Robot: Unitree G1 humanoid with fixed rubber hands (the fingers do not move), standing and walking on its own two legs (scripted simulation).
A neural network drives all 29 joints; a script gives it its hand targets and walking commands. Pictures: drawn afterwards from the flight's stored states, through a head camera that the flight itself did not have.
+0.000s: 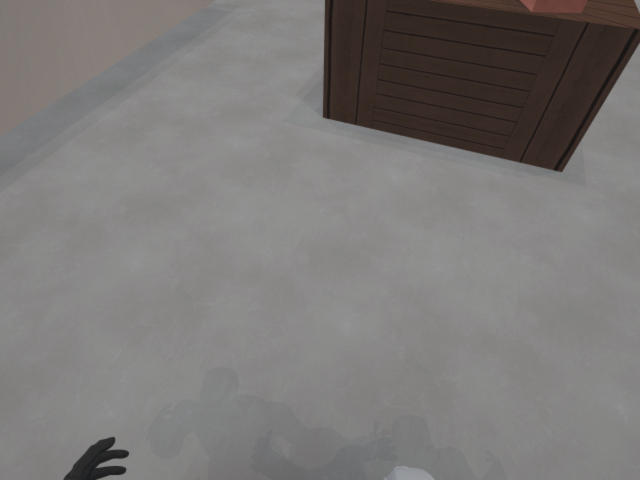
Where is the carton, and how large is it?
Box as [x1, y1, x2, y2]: [520, 0, 586, 12]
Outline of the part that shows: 520,0 531,11 581,12 586,1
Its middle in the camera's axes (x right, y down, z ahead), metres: +1.00 -1.12 +1.60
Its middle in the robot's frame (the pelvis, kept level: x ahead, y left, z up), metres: +1.96 -0.94 +0.04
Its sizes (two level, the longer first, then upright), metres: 0.210 0.200 0.250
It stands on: a pedestal, 0.69 m high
